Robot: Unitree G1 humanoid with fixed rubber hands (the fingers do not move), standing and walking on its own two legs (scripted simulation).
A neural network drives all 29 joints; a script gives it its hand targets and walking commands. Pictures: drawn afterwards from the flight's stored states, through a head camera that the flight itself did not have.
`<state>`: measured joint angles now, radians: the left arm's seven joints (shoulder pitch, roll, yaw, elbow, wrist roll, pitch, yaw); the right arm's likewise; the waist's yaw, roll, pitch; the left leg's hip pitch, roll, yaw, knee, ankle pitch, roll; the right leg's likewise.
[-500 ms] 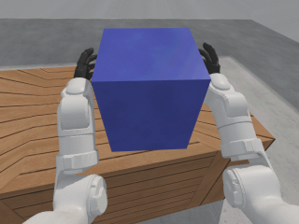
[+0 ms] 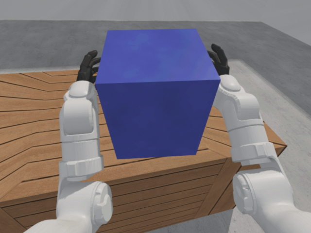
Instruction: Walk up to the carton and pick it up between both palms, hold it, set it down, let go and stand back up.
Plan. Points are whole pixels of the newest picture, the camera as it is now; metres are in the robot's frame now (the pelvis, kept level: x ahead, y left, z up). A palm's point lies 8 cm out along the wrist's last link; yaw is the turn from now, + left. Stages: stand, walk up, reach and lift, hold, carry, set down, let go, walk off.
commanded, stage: hold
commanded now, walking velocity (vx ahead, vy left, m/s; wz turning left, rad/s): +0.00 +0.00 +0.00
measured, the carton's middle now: (154, 96) +0.38 +0.00 +0.20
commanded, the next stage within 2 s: none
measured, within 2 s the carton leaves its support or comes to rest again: neither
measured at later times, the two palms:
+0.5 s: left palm (84, 86) +0.35 +0.16 +0.24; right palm (217, 77) +0.37 -0.15 +0.26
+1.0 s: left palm (83, 87) +0.35 +0.16 +0.24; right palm (215, 80) +0.37 -0.14 +0.25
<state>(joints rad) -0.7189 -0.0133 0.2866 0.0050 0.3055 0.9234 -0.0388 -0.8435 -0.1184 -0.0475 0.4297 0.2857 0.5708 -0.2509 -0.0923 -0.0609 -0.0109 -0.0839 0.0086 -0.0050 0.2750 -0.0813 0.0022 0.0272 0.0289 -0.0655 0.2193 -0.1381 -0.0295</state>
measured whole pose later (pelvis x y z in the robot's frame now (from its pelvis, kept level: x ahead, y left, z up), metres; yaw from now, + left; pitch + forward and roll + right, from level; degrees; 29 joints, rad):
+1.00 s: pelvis +0.01 +0.00 +0.00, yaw +1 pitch -6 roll -1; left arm -0.66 -0.01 0.25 -0.11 0.30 0.97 -0.03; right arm -0.79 -0.12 -0.01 0.36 0.30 0.58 -0.26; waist -0.10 -0.07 -0.01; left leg -0.07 0.00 -0.02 0.26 -0.08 0.00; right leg 0.05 0.03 -0.08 0.20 -0.14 -0.03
